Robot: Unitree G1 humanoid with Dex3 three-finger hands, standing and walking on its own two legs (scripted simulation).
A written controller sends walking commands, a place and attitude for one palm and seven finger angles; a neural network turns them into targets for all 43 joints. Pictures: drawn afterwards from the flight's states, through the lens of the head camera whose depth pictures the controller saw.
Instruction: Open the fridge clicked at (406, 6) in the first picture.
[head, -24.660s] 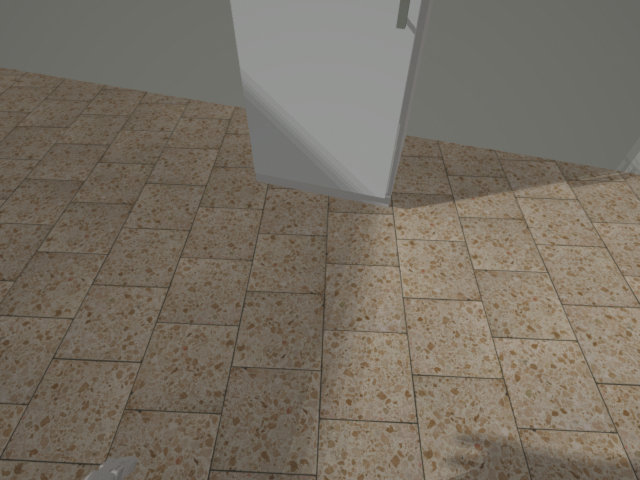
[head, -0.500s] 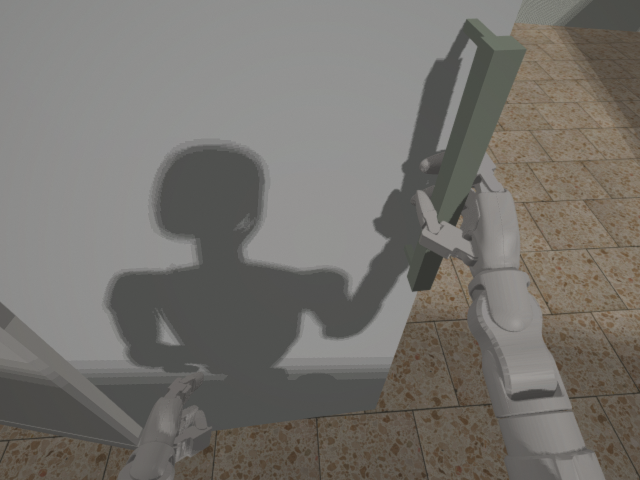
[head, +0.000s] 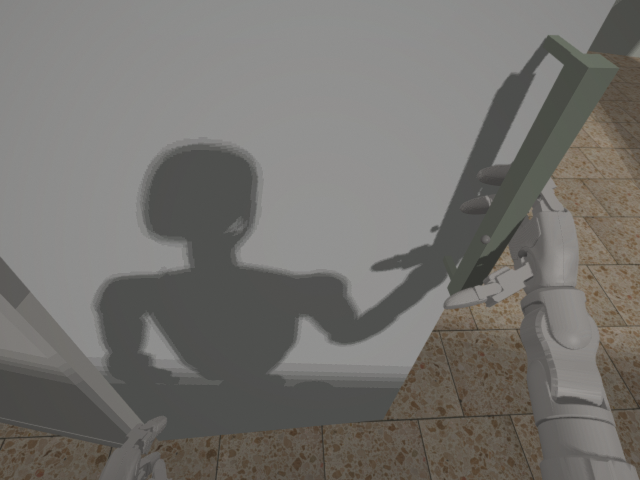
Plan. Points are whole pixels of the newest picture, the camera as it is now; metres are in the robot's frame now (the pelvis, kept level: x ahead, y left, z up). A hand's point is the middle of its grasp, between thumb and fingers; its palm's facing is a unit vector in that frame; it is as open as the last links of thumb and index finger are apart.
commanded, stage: loosen the grip on the handle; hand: right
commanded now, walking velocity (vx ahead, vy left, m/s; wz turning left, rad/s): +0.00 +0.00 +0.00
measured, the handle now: (498, 196) +0.38 -0.16 +0.21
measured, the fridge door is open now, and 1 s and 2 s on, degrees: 74 71 71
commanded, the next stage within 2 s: slip the hand off the handle in 0.06 s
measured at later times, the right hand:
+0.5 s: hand (522, 243) +0.34 -0.20 +0.17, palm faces +0.01 +0.99 -0.11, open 14.7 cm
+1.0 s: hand (548, 264) +0.32 -0.22 +0.16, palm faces +0.00 +0.99 -0.11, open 14.7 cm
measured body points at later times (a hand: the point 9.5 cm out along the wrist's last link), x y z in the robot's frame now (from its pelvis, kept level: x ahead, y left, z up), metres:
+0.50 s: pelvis +0.02 -0.03 +0.00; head +0.02 -0.02 +0.45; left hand +0.20 +0.20 -0.08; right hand +0.34 -0.25 +0.18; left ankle +0.03 +0.07 -0.73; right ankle +0.02 -0.14 -0.73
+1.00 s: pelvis +0.02 -0.05 +0.00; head +0.02 -0.05 +0.45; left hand +0.19 +0.18 -0.08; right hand +0.32 -0.27 +0.17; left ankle +0.03 +0.07 -0.73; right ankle +0.02 -0.14 -0.73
